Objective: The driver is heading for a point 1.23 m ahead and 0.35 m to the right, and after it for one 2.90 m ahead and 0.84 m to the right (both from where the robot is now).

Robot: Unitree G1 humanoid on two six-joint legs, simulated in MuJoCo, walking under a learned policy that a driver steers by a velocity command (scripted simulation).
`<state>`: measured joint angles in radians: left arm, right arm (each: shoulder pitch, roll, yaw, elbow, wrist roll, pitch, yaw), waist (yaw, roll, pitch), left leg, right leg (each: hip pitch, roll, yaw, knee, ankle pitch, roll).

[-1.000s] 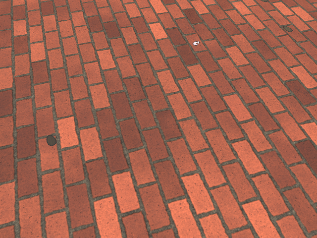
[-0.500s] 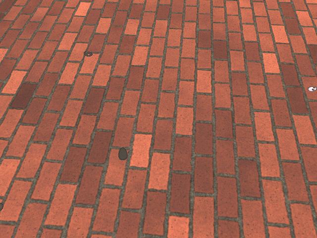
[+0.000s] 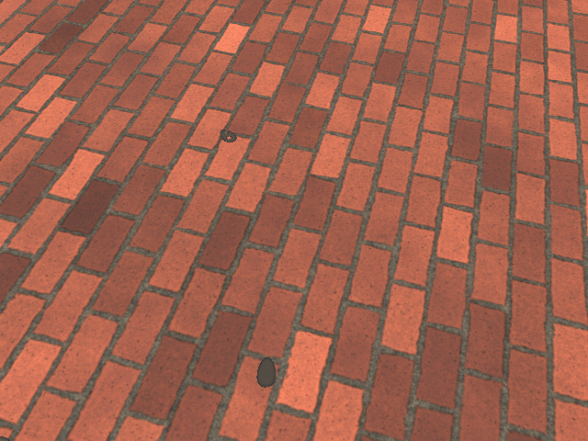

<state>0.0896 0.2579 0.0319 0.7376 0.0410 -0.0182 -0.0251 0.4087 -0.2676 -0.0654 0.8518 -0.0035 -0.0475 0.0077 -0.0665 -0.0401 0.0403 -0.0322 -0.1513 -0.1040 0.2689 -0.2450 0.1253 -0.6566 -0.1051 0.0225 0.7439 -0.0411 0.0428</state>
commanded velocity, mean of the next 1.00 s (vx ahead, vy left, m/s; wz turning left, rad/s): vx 0.42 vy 0.00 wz -0.37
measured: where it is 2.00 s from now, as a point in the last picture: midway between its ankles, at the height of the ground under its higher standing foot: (354, 329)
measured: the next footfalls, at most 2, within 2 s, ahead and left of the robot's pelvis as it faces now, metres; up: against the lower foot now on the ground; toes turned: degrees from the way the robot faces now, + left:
right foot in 0.16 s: +0.27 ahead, -0.12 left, +0.00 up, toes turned -2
left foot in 0.68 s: +0.57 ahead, +0.02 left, +0.00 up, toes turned -18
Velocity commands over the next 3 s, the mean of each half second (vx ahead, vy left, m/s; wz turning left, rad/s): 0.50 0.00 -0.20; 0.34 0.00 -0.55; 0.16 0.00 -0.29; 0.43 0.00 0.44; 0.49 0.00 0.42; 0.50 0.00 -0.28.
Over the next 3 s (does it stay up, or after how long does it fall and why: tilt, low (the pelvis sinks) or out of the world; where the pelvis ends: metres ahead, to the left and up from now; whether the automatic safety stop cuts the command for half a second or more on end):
stays up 1.25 -0.28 -0.01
